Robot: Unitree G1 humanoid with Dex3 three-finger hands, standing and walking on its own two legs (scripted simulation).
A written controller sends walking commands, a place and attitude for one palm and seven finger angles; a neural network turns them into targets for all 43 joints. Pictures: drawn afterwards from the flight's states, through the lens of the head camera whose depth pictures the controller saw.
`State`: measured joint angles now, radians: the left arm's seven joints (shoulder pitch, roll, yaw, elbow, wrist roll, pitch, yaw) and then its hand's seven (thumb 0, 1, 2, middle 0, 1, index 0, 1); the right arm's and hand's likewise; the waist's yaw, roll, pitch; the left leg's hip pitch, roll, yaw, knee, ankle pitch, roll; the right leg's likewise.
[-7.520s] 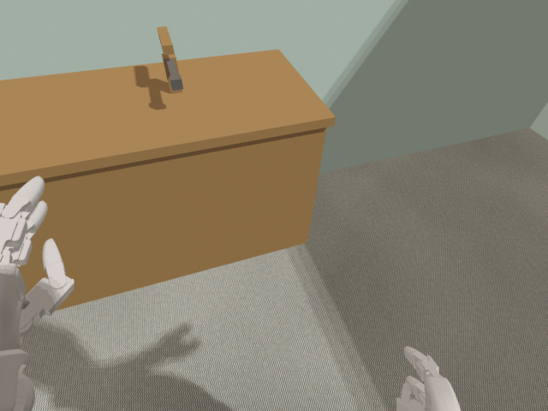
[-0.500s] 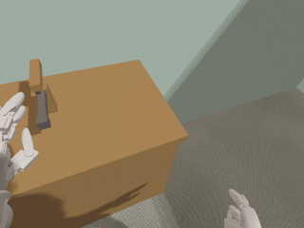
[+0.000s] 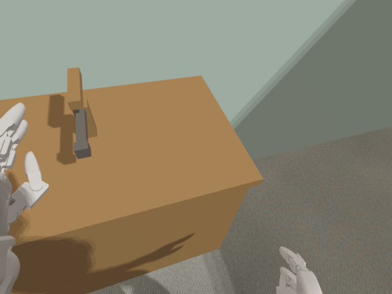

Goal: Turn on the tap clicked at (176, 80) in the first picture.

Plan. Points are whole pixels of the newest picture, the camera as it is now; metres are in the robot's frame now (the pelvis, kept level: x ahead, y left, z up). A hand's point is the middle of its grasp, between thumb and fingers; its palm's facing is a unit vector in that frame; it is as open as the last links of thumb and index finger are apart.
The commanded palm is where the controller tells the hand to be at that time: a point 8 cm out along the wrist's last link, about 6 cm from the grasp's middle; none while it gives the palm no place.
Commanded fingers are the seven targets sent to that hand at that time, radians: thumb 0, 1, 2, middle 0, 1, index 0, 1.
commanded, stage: come to a stop and stand still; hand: left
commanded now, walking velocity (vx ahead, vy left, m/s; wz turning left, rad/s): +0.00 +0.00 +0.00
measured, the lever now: (82, 149) +0.36 +0.30 +0.06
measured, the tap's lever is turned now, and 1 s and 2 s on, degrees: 0 0 0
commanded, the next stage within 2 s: look again from close up in 0.78 s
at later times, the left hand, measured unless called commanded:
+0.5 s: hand (74, 165) +0.25 +0.23 +0.16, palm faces +0.38 -0.84 -0.37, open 7.5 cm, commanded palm +0.20 +0.26 +0.18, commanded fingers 0.00 0.90 0.90 -0.20 -0.30 -0.20 -0.30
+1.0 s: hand (77, 167) +0.25 +0.23 +0.16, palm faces +0.38 -0.85 -0.36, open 7.5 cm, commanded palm +0.20 +0.26 +0.18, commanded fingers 0.00 0.90 0.90 -0.20 -0.30 -0.20 -0.30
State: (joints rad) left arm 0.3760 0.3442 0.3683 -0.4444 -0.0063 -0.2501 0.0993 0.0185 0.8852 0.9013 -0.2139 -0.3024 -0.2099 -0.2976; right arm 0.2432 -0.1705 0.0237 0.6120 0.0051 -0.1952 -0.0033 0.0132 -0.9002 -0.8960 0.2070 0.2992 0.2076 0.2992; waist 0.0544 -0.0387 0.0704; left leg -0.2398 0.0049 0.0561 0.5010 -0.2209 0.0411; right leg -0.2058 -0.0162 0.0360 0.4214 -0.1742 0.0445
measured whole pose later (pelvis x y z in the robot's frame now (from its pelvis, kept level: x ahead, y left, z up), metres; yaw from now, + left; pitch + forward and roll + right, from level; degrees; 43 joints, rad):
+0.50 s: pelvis +0.04 -0.02 +0.00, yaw +0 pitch -1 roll -1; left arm 0.43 0.36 0.36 -0.49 -0.04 -0.20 0.11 0.02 0.89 0.90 -0.21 -0.30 -0.21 -0.30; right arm 0.19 -0.20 0.00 0.58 0.02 -0.12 -0.02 0.01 -0.90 -0.90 0.21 0.30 0.21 0.30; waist 0.03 -0.03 0.07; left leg -0.20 0.02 0.05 0.46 -0.25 0.02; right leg -0.17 0.00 0.03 0.41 -0.22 0.03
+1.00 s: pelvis +0.04 -0.02 +0.00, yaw +0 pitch -1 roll -1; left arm 0.44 0.36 0.35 -0.48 -0.04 -0.17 0.12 0.02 0.89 0.90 -0.21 -0.30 -0.21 -0.30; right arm 0.19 -0.19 0.00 0.58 0.02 -0.10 -0.03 0.01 -0.90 -0.90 0.21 0.30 0.21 0.30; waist 0.02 -0.03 0.06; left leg -0.19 0.02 0.05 0.46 -0.25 0.01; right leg -0.17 0.00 0.03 0.40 -0.21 0.02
